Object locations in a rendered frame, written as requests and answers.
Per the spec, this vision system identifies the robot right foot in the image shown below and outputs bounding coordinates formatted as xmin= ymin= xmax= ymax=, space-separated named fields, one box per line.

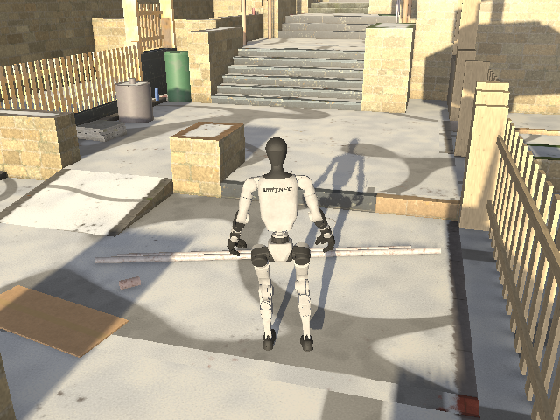
xmin=300 ymin=335 xmax=313 ymax=352

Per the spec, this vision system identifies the right robot hand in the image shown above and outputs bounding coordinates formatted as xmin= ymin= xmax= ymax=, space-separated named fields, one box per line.
xmin=315 ymin=234 xmax=335 ymax=253

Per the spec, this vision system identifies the robot left forearm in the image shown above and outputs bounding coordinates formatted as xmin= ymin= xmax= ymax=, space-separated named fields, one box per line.
xmin=229 ymin=210 xmax=245 ymax=242

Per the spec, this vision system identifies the left robot thigh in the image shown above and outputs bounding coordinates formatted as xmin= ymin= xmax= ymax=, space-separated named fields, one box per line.
xmin=251 ymin=244 xmax=274 ymax=300

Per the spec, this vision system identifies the left robot hand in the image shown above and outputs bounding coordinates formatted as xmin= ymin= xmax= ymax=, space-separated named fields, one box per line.
xmin=227 ymin=239 xmax=247 ymax=256

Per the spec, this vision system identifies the robot right forearm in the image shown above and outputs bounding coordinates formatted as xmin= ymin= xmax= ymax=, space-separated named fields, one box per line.
xmin=314 ymin=209 xmax=333 ymax=238

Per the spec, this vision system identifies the robot right upper arm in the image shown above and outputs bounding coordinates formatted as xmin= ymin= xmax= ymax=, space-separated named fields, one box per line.
xmin=296 ymin=175 xmax=323 ymax=222

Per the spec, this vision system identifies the robot left upper arm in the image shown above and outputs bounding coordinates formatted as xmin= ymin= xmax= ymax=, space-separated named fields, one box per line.
xmin=236 ymin=176 xmax=260 ymax=224

